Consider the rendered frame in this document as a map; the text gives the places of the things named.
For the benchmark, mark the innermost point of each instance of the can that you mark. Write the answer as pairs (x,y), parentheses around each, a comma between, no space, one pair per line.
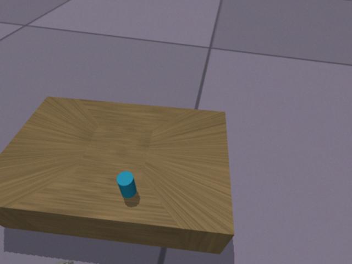
(126,184)

